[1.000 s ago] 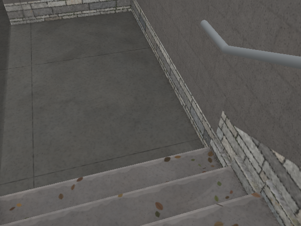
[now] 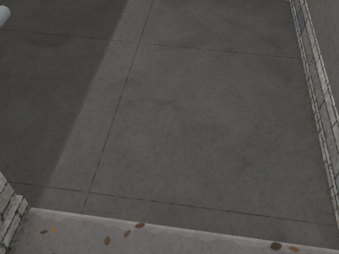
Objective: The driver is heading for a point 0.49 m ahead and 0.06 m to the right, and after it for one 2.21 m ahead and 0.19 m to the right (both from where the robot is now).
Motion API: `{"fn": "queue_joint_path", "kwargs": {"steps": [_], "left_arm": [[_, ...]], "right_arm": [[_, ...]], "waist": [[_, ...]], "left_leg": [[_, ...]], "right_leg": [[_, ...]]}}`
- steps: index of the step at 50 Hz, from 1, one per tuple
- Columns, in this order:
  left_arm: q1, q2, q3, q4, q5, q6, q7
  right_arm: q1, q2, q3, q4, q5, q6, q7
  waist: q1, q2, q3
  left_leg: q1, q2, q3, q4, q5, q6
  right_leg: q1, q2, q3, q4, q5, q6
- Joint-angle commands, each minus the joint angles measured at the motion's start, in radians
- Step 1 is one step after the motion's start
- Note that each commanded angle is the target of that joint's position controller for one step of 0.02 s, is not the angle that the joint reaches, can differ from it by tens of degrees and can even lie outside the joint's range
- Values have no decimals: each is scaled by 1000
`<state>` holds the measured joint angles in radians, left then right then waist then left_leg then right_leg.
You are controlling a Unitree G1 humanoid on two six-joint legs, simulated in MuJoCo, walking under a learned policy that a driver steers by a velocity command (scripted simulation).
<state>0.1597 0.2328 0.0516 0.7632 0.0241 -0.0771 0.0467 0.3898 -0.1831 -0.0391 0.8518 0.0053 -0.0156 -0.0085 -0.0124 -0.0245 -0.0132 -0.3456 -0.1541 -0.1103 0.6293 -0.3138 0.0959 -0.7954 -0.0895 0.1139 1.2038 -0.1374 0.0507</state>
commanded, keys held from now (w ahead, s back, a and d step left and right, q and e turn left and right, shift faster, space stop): w+q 0.08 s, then w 0.40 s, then no key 0.42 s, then e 0.10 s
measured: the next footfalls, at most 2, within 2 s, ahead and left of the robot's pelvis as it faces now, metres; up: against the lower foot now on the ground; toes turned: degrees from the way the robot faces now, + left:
right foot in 0.28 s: +0.28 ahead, -0.16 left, -0.15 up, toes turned +13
left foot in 0.86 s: +0.58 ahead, +0.14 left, -0.30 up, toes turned +6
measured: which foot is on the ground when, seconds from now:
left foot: down 0.00-0.28, up 0.30-0.84, down 0.86-1.00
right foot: up 0.00-0.26, down 0.28-0.84, up 0.86-1.00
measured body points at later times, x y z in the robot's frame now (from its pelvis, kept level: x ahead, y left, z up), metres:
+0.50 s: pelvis +0.25 -0.08 -0.15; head +0.26 -0.09 +0.30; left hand +0.14 +0.13 -0.28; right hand +0.40 -0.29 -0.28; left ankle +0.31 +0.09 -0.74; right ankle +0.24 -0.17 -0.87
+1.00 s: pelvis +0.46 +0.04 -0.30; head +0.49 +0.06 +0.15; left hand +0.40 +0.26 -0.45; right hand +0.61 -0.15 -0.43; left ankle +0.54 +0.13 -1.02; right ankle +0.38 -0.14 -0.79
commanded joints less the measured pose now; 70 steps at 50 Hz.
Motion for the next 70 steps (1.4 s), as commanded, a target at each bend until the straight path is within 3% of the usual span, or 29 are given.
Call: {"fn": "queue_joint_path", "kwargs": {"steps": [1,3,6,12,14,15,16,17,18,19,22,25,26,28,30,32,36,38,42,43,44,45,46,48,51,54,59,65,70], "left_arm": [[99,84,33,-36,-12,-18,-31],[-62,91,30,-118,9,-18,-39],[-151,23,11,-182,15,-9,-65],[16,81,36,-144,-35,-8,-91],[347,102,61,6,-17,-5,-91],[507,107,55,62,-9,-3,-96],[537,134,52,79,-50,9,-108],[548,187,66,92,-74,19,-106],[482,192,61,100,-67,25,-90],[388,77,23,78,-10,20,-78],[193,11,-28,72,-3,-14,-69],[264,55,-24,103,-22,-11,-24],[295,59,-23,125,-24,-5,-17],[302,88,-14,143,-30,-3,-16],[446,8,-31,202,-64,2,5],[555,14,-25,221,-47,13,17],[524,9,-23,177,-41,43,37],[460,34,-19,154,-38,63,36],[445,0,-19,167,-42,66,2],[456,-1,-12,189,-42,60,-16],[565,-65,-25,222,-61,48,-38],[631,-33,-39,199,-98,38,-44],[579,-2,-34,174,-97,39,-42],[425,-27,-37,102,-71,83,-13],[275,13,-9,43,-30,156,39],[186,42,19,-39,-27,135,67],[12,-22,-12,-227,-21,166,37],[-90,9,-37,-362,-12,161,-13],[31,61,-14,-301,-64,158,-48]], "right_arm": [[-13,-156,-42,-72,0,-30,-46],[35,-101,-26,-64,44,-27,-62],[36,-128,-29,-65,22,-6,-71],[30,-118,-20,-81,16,30,-100],[66,-52,1,-35,15,21,-65],[184,-11,-1,-7,32,1,-29],[277,-37,2,-5,44,-25,-16],[236,-96,-4,-37,64,-45,-16],[53,-124,-5,-106,86,-46,-27],[-134,-163,-15,-122,79,-25,-48],[-119,-103,-10,-140,6,-15,-38],[-242,-75,-6,-188,-46,-37,-22],[-241,-20,6,-184,-44,-35,-17],[-104,-33,-7,-128,-17,-31,3],[-249,-60,-15,-162,-22,-29,9],[-420,-63,-15,-215,-11,-48,35],[-495,-55,-4,-219,-11,-78,89],[-512,-19,3,-224,0,-80,105],[-172,-55,-29,-124,1,-61,69],[11,-106,-48,-63,-10,-56,62],[186,-183,-54,-10,-37,-51,65],[181,-176,-37,18,-39,-31,74],[92,-119,-16,-1,-21,-14,79],[-91,-100,12,-15,-3,1,67],[-221,-137,13,-69,-61,-5,30],[-150,-125,15,-60,-57,-1,-8],[-13,-121,49,-52,-41,46,-101],[-107,-245,-1,-135,-28,69,-115],[-161,-288,-53,-177,3,87,-83]], "waist": [[48,93,-93],[13,48,-7],[-41,85,13],[0,125,53],[99,-10,-17],[100,-233,-134],[76,-392,-164],[80,-422,-177],[86,-289,-89],[85,13,26],[-61,2,130],[-1,-88,86],[0,-96,26],[-48,-87,-46],[48,-53,19],[128,-63,60],[147,-6,81],[170,1,107],[41,41,34],[-39,80,-36],[-76,235,-215],[-51,280,-407],[-41,235,-432],[46,69,-318],[63,30,-62],[35,166,-24],[-8,146,-42],[13,162,-41],[43,212,-24]], "left_leg": [[-13,206,-271,-77,459,193],[-33,160,-285,-20,162,175],[-217,105,-246,16,-32,137],[4,140,-403,364,56,135],[-219,17,-246,774,-33,60],[-556,-93,-137,1212,-539,-13],[-752,-79,-144,1495,-576,-53],[-871,-35,-108,1576,-501,-77],[-983,21,-36,1475,-352,-74],[-943,98,-78,1337,-177,-39],[-692,212,-95,939,109,-13],[-395,210,48,386,467,-83],[-252,188,61,334,495,-97],[-197,183,49,388,564,-91],[-534,214,-34,247,543,-73],[-691,214,-47,93,535,-69],[-577,211,-31,-34,659,-88],[-165,151,45,-213,831,-104],[219,181,80,-384,904,-75],[456,248,58,-293,1106,-56],[869,443,-46,-1,1599,32],[949,576,-215,95,1587,167],[840,587,-243,38,1356,205],[464,586,-321,-163,642,229],[-25,529,-283,-339,258,190],[-19,475,-163,-281,419,147],[116,456,-74,-229,322,152],[94,450,-18,-298,98,121],[-96,449,74,-306,-119,82]], "right_leg": [[105,18,37,-146,427,-4],[69,43,52,-436,538,-24],[352,114,-27,-637,650,-16],[400,-18,80,-871,425,-91],[834,-26,12,-817,541,-102],[1180,-137,132,-532,694,-203],[1240,-204,302,-524,593,-271],[1229,-294,480,-650,326,-365],[1138,-328,638,-830,-92,-401],[908,-321,590,-881,-270,-376],[437,-126,359,-840,-219,-256],[319,-15,158,-889,256,-231],[297,-12,123,-865,438,-225],[410,-44,101,-775,623,-222],[759,-78,189,-678,495,-227],[916,-83,241,-604,342,-220],[799,-60,247,-490,175,-239],[478,32,150,-498,-19,-204],[436,107,100,-135,-60,-158],[296,161,52,66,-227,-118],[1,253,36,500,-870,-45],[-67,186,113,769,-909,19],[-84,129,121,768,-850,43],[-34,48,25,661,-662,65],[78,86,8,665,-367,40],[-73,168,21,795,-271,16],[-251,199,24,691,-100,67],[-32,59,-51,130,8,57],[518,71,-179,-328,-150,-63]]}}
Velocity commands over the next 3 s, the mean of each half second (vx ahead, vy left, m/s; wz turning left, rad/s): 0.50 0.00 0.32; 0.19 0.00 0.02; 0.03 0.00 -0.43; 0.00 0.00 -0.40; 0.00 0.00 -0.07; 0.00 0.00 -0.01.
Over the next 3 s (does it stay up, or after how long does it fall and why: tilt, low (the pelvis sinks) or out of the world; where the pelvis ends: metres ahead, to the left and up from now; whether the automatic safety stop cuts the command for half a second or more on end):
stays up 0.53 0.11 -0.30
